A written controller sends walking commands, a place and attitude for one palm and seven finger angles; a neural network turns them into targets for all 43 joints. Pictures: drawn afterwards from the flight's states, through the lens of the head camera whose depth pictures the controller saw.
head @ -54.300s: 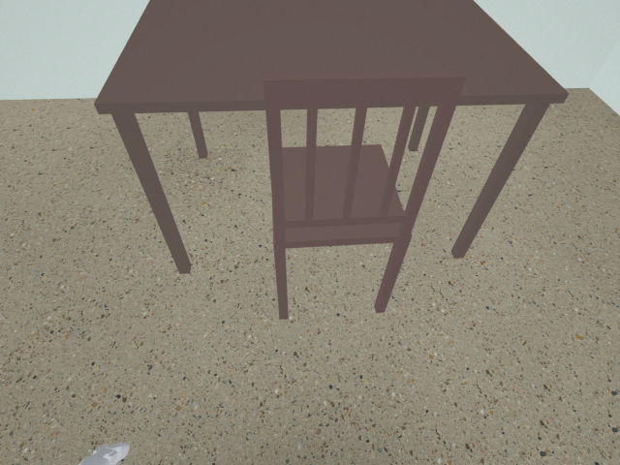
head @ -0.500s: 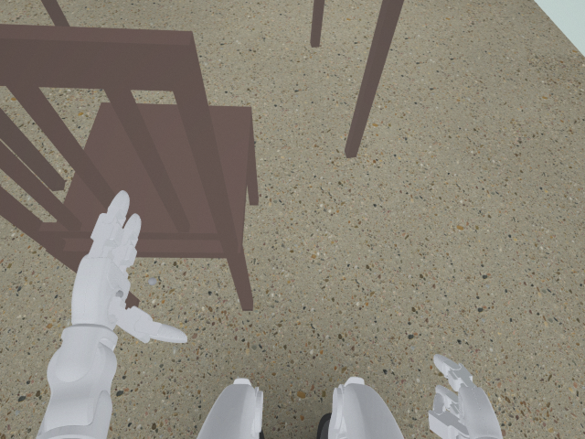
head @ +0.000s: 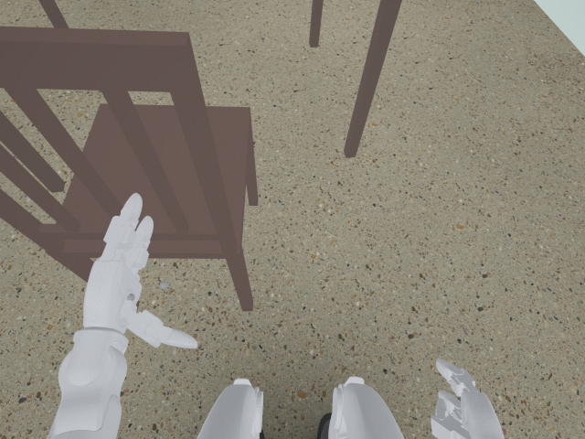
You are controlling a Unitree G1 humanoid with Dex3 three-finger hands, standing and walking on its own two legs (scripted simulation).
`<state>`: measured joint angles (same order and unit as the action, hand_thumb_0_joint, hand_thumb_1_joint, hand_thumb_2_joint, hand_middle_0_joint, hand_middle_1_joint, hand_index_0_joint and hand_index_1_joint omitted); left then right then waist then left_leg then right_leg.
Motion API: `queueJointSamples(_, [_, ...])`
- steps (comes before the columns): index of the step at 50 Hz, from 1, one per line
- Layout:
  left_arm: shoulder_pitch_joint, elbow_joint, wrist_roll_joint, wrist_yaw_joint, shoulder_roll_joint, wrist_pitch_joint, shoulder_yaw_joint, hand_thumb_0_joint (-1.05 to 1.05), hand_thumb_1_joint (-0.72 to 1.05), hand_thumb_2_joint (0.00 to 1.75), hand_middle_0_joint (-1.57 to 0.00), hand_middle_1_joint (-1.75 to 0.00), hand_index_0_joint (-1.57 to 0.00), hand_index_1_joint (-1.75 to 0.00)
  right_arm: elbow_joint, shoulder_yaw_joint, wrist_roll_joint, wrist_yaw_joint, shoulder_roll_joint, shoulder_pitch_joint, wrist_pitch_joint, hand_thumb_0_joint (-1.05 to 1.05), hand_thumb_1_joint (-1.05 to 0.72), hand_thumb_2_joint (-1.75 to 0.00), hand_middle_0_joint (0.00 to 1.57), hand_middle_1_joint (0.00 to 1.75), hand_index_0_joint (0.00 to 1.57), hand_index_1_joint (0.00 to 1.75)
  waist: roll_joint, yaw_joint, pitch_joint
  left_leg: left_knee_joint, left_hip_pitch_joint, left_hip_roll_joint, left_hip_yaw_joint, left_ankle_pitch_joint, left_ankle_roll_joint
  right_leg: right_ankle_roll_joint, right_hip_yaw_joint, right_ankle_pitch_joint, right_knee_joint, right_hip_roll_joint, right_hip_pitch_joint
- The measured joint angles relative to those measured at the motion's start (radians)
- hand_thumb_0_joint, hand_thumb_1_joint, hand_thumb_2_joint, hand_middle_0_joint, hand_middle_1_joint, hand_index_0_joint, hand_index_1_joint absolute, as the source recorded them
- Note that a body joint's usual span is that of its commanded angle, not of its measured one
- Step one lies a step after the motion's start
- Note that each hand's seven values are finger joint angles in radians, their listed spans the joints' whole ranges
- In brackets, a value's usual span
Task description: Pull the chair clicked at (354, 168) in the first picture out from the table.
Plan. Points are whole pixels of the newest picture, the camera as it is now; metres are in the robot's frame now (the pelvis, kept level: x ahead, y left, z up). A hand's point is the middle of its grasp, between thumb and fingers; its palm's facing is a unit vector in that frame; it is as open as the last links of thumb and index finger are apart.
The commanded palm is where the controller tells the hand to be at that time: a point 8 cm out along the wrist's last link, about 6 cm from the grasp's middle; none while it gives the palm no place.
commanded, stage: aim the fingers beside a spindle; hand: left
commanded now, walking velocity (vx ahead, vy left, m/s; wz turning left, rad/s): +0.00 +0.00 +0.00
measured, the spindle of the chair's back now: (88, 175) +0.46 +0.32 +0.03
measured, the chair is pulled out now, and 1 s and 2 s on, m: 0.30 0.30 0.30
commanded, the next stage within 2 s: push the fingers through the gap in 0.26 s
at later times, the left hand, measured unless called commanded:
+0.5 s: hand (150, 280) +0.31 +0.20 +0.01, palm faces +0.03 -1.00 -0.02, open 16.9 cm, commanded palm +0.30 +0.25 +0.03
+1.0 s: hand (165, 232) +0.38 +0.19 +0.02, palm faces +0.02 -1.00 -0.03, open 16.9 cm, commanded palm +0.35 +0.24 +0.02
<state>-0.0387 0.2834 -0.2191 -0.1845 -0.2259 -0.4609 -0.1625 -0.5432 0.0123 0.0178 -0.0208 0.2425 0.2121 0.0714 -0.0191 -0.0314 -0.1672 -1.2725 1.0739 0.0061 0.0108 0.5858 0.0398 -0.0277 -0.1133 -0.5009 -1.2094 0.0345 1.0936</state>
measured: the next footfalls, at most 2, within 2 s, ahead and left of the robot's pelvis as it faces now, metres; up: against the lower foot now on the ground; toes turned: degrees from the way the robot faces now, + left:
none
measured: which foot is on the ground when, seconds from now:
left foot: down 0.00-1.00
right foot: down 0.00-1.00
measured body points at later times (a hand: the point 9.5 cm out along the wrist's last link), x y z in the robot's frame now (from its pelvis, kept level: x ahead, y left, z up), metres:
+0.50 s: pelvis +0.00 +0.00 +0.00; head +0.11 +0.02 +0.43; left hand +0.30 +0.25 +0.02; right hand +0.17 -0.24 -0.10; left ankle +0.01 +0.09 -0.63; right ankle +0.04 -0.11 -0.63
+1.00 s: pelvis +0.00 +0.01 +0.00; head +0.13 +0.03 +0.43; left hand +0.37 +0.25 +0.02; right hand +0.13 -0.24 -0.11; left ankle +0.01 +0.09 -0.63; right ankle +0.04 -0.11 -0.63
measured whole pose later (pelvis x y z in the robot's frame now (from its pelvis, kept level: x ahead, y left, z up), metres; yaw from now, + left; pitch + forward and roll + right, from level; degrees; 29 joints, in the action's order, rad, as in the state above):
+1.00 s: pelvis +0.00 +0.01 +0.00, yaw -1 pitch +24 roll -3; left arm 0.25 0.49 -0.19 -0.16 -0.28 -0.44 -0.23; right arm -0.58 0.02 0.01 -0.02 0.24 0.23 0.05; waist -0.02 -0.07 -0.16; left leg -1.28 1.11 0.01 0.02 0.59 0.05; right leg -0.01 -0.10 -0.49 -1.20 0.03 1.12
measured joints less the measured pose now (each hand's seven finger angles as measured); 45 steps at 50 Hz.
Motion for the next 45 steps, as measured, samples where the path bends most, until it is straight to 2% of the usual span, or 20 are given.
queueJointSamples(8, [0.031, 0.017, 0.015, 0.012, -0.011, -0.002, -0.02, -0.01, -0.5, 0.3, -0.06, -0.08, -0.06, -0.08, 0.005, -0.001, -0.002, 0.0, -0.003, -0.015, -0.004, 0.01, -0.91, -0.9, 0.2, 0.3, 0.2, 0.3, 0.008, -0.006, 0.0, -0.007, 0.007, 0.002, 0.001, 0.002, -0.002, -0.003, 0.002, -0.002, -0.009, -0.002, 0.009])
queueJointSamples(14, [0.021, 0.026, -0.011, -0.01, -0.028, 0.014, -0.054, -0.01, -0.5, 0.3, -0.06, -0.08, -0.06, -0.08, 0.009, 0.001, 0.003, -0.001, -0.005, -0.014, -0.006, 0.01, -0.91, -0.9, 0.2, 0.3, 0.2, 0.3, 0.008, -0.006, 0.004, -0.003, 0.003, 0.005, 0.0, 0.002, -0.003, -0.003, 0.0, 0.001, -0.002, -0.006, 0.004])
queueJointSamples(21, [-0.006, 0.005, -0.027, -0.041, -0.027, -0.005, -0.047, -0.01, -0.5, 0.3, -0.06, -0.08, -0.06, -0.08, -0.002, 0.002, 0.004, -0.006, 0.0, -0.005, 0.007, 0.01, -0.91, -0.9, 0.2, 0.3, 0.2, 0.3, 0.005, -0.002, -0.003, 0.001, -0.004, 0.003, -0.007, 0.002, 0.0, 0.001, -0.006, 0.001, 0.009, -0.004, -0.009])
queueJointSamples(31, [0.104, 0.05, -0.008, -0.028, -0.032, 0.015, -0.045, -0.01, -0.5, 0.3, -0.06, -0.08, -0.06, -0.08, -0.012, 0.001, -0.002, -0.011, 0.002, -0.023, 0.017, 0.01, -0.91, -0.9, 0.2, 0.3, 0.2, 0.3, 0.006, -0.012, 0.009, -0.025, 0.031, 0.0, -0.006, 0.005, 0.006, 0.007, -0.004, 0.002, -0.01, 0.0, 0.022])
queueJointSamples(35, [0.129, 0.054, -0.002, -0.018, -0.031, 0.024, -0.035, -0.01, -0.5, 0.3, -0.06, -0.08, -0.06, -0.08, -0.012, 0.003, -0.001, -0.006, -0.001, -0.014, 0.009, 0.01, -0.91, -0.9, 0.2, 0.3, 0.2, 0.3, 0.001, -0.014, 0.005, -0.013, 0.025, -0.001, 0.002, 0.001, 0.01, 0.012, 0.003, 0.008, 0.0, 0.0, 0.02])
queueJointSamples(41, [0.21, 0.158, 0.018, 0.015, -0.034, 0.047, -0.049, -0.01, -0.5, 0.3, -0.06, -0.08, -0.06, -0.08, -0.014, 0.014, 0.0, -0.005, -0.003, 0.002, -0.008, 0.01, -0.91, -0.9, 0.2, 0.3, 0.2, 0.3, 0.002, -0.021, 0.004, -0.008, 0.029, -0.003, 0.009, -0.002, 0.014, 0.015, 0.01, 0.01, 0.001, 0.002, 0.027])
queueJointSamples(45, [0.249, 0.19, 0.027, 0.025, -0.042, 0.039, -0.063, -0.01, -0.5, 0.3, -0.06, -0.08, -0.06, -0.08, -0.021, 0.014, -0.004, -0.005, -0.004, 0.009, -0.014, 0.01, -0.91, -0.9, 0.2, 0.3, 0.2, 0.3, 0.005, -0.028, 0.01, -0.009, 0.035, -0.001, 0.009, -0.001, 0.014, 0.014, 0.011, 0.011, 0.002, -0.001, 0.034])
